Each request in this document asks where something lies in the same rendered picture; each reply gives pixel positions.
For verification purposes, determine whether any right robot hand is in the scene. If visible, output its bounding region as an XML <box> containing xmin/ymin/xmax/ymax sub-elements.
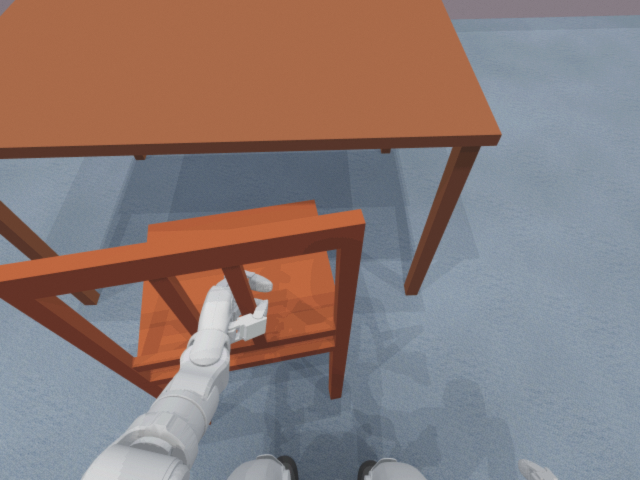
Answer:
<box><xmin>518</xmin><ymin>459</ymin><xmax>558</xmax><ymax>480</ymax></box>

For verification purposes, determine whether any table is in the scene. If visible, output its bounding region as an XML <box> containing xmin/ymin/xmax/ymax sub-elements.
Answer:
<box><xmin>0</xmin><ymin>0</ymin><xmax>502</xmax><ymax>305</ymax></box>

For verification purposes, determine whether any left robot hand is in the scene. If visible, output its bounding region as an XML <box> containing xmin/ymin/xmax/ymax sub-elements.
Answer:
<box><xmin>197</xmin><ymin>270</ymin><xmax>273</xmax><ymax>344</ymax></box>

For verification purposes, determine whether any left robot thigh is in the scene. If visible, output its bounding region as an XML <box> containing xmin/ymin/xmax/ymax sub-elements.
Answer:
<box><xmin>227</xmin><ymin>459</ymin><xmax>291</xmax><ymax>480</ymax></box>

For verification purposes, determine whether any left robot shin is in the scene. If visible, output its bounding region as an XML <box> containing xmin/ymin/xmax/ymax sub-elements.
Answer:
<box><xmin>256</xmin><ymin>454</ymin><xmax>283</xmax><ymax>466</ymax></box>

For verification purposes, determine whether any left robot forearm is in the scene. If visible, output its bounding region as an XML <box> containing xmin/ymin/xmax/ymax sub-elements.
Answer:
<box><xmin>81</xmin><ymin>329</ymin><xmax>231</xmax><ymax>480</ymax></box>

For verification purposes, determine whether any robot left upper arm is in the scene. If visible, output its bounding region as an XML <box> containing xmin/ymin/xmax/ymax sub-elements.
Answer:
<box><xmin>86</xmin><ymin>444</ymin><xmax>190</xmax><ymax>480</ymax></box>

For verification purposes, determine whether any chair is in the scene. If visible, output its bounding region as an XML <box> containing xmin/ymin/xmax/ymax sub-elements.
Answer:
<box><xmin>0</xmin><ymin>200</ymin><xmax>366</xmax><ymax>425</ymax></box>

